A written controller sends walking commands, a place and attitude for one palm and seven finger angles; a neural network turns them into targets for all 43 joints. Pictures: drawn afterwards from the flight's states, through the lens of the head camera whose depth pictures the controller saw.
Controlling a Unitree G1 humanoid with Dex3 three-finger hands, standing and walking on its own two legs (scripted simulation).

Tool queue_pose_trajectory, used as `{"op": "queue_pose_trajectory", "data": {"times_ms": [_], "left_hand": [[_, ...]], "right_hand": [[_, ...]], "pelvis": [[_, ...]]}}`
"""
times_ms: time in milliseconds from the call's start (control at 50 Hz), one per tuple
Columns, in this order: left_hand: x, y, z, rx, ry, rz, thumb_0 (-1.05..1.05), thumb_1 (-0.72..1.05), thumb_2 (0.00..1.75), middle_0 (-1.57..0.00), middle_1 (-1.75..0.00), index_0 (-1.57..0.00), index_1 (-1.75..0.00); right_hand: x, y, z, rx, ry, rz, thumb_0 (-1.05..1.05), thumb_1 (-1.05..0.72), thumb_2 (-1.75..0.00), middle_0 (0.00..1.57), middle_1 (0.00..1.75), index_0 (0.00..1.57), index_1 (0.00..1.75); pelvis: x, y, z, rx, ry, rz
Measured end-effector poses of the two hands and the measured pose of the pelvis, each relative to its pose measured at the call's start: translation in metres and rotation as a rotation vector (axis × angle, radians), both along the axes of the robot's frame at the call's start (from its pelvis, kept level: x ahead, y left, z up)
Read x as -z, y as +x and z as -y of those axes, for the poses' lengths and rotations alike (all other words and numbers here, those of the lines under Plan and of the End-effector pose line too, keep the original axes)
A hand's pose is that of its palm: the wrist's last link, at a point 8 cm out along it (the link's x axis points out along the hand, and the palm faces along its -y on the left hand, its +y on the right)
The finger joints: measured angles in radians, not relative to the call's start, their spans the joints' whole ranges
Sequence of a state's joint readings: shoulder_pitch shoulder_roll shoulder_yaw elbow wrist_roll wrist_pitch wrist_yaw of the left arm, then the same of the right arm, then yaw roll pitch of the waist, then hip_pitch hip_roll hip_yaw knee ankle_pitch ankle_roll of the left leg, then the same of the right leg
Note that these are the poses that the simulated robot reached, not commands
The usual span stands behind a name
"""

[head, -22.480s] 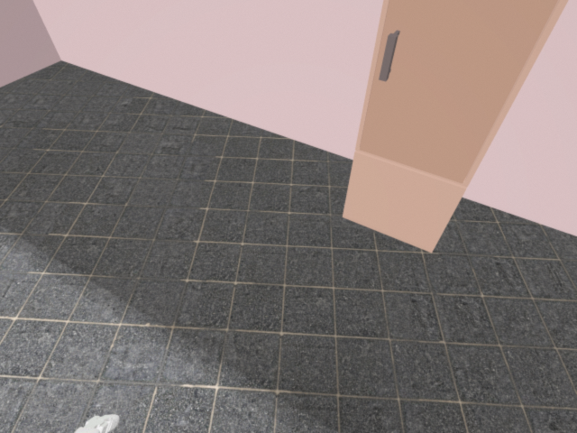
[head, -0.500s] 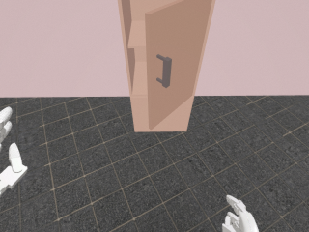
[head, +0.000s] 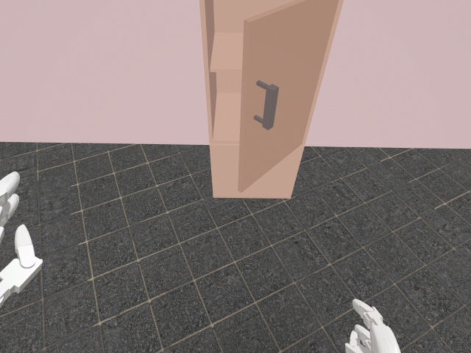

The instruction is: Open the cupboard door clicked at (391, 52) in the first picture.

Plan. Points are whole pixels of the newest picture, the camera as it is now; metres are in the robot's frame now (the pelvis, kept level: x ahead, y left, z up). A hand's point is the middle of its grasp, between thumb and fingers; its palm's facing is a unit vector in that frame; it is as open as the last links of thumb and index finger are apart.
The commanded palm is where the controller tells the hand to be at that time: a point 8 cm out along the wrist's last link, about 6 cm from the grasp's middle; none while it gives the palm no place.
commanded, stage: stop stepping back and stand still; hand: left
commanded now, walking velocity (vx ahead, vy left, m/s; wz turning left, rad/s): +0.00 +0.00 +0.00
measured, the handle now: (264, 105) +0.72 -0.03 +0.02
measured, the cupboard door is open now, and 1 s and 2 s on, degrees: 46 46 46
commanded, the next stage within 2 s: let the arm hang, fingers relaxed in 0.12 s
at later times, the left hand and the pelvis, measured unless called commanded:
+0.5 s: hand out of the picture +0.06 +0.17 -0.16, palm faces -0.05 -0.98 -0.21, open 7.4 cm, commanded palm none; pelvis -0.02 -0.01 -0.01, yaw +1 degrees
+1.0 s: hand out of the picture -0.03 +0.17 -0.17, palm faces +0.05 -0.97 -0.25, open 7.4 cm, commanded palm none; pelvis -0.01 -0.02 +0.00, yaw +1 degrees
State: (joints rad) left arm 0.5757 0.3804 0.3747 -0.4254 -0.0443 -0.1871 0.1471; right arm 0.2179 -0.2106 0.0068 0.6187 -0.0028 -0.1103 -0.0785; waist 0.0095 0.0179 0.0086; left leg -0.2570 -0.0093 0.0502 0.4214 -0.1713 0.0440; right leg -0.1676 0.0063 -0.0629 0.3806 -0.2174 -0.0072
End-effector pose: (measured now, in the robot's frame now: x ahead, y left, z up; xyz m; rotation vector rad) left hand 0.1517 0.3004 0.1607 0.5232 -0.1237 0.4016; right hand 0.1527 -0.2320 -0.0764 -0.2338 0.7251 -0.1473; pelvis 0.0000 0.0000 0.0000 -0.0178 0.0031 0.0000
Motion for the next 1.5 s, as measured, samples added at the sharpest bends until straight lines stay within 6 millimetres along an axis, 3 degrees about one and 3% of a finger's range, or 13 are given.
{"op": "queue_pose_trajectory", "data": {"times_ms": [180,240,300,360,400,460,500,540,660,800,960,1160,1500], "left_hand": [[-0.010,-0.004,0.002,-0.003,0.006,0.058,0.01,0.89,0.90,-0.21,-0.30,-0.21,-0.31],[-0.002,0.001,0.001,0.012,0.010,0.033,0.01,0.89,0.90,-0.21,-0.30,-0.21,-0.30],[0.069,0.016,-0.005,0.008,-0.072,-0.264,0.00,0.89,0.90,-0.21,-0.30,-0.20,-0.30],[0.159,0.005,0.005,-0.026,-0.198,-0.647,0.00,0.90,0.90,-0.20,-0.30,-0.20,-0.30],[0.210,-0.019,0.023,-0.031,-0.279,-0.864,0.00,0.90,0.90,-0.20,-0.30,-0.20,-0.30],[0.267,-0.065,0.058,-0.029,-0.408,-1.105,0.01,0.90,0.90,-0.20,-0.30,-0.20,-0.30],[0.293,-0.095,0.081,-0.031,-0.493,-1.229,0.01,0.90,0.90,-0.20,-0.30,-0.20,-0.30],[0.307,-0.121,0.089,-0.094,-0.550,-1.295,0.00,0.95,0.90,-0.21,-0.30,-0.21,-0.30],[0.311,-0.179,0.084,-0.201,-0.588,-1.446,0.00,0.97,0.90,-0.21,-0.30,-0.21,-0.30],[0.298,-0.208,0.075,-0.294,-0.563,-1.515,0.00,0.93,0.90,-0.21,-0.30,-0.20,-0.30],[0.297,-0.191,0.080,-0.284,-0.556,-1.473,0.00,0.91,0.90,-0.20,-0.30,-0.20,-0.30],[0.305,-0.157,0.106,-0.204,-0.601,-1.422,0.00,0.91,0.90,-0.20,-0.30,-0.20,-0.30],[0.303,-0.164,0.102,-0.250,-0.607,-1.467,0.00,0.91,0.90,-0.20,-0.30,-0.20,-0.30]], "right_hand": [[-0.002,-0.001,-0.004,-0.015,0.003,0.018,0.01,-0.90,-0.90,0.20,0.30,0.21,0.30],[0.001,0.000,-0.004,-0.027,0.021,0.028,0.01,-0.90,-0.90,0.20,0.30,0.21,0.30],[0.024,-0.004,0.003,-0.071,0.045,-0.056,0.01,-0.90,-0.90,0.20,0.30,0.21,0.30],[0.044,-0.019,0.014,-0.046,0.053,-0.146,0.01,-0.90,-0.90,0.20,0.30,0.21,0.30],[0.052,-0.036,0.021,-0.019,0.051,-0.209,0.01,-0.90,-0.90,0.20,0.30,0.21,0.30],[0.057,-0.070,0.031,0.017,0.032,-0.331,0.01,-0.90,-0.90,0.20,0.30,0.21,0.30],[0.058,-0.096,0.035,0.040,0.014,-0.424,0.01,-0.90,-0.90,0.20,0.30,0.20,0.30],[0.058,-0.121,0.038,0.058,0.001,-0.516,0.01,-0.90,-0.90,0.20,0.30,0.20,0.30],[0.062,-0.173,0.033,0.089,0.016,-0.709,0.01,-0.90,-0.90,0.20,0.30,0.20,0.30],[0.075,-0.184,0.013,0.094,0.092,-0.740,0.01,-0.90,-0.90,0.20,0.30,0.20,0.30],[0.082,-0.167,-0.005,0.081,0.147,-0.693,0.00,-0.90,-0.90,0.20,0.30,0.20,0.30],[0.078,-0.164,-0.002,0.100,0.131,-0.693,0.01,-0.91,-0.90,0.20,0.30,0.20,0.30],[0.076,-0.151,0.001,0.102,0.121,-0.707,0.00,-0.90,-0.90,0.20,0.30,0.20,0.30]], "pelvis": [[-0.001,-0.005,0.000,-0.004,-0.002,0.008],[0.000,-0.006,0.000,-0.008,-0.005,-0.002],[0.005,-0.011,-0.003,-0.019,-0.001,-0.016],[0.010,-0.016,-0.004,-0.012,0.011,-0.015],[0.011,-0.017,-0.001,-0.007,0.016,-0.010],[0.011,-0.017,0.004,-0.009,0.020,0.002],[0.011,-0.016,0.008,-0.012,0.020,0.009],[0.010,-0.016,0.012,-0.018,0.017,0.012],[0.005,-0.014,0.018,-0.032,0.006,0.016],[0.003,-0.011,0.018,-0.028,0.009,0.026],[0.002,-0.007,0.019,-0.021,0.015,0.035],[0.001,0.000,0.021,-0.019,0.020,0.032],[0.000,0.012,0.022,-0.022,0.020,0.028]]}}
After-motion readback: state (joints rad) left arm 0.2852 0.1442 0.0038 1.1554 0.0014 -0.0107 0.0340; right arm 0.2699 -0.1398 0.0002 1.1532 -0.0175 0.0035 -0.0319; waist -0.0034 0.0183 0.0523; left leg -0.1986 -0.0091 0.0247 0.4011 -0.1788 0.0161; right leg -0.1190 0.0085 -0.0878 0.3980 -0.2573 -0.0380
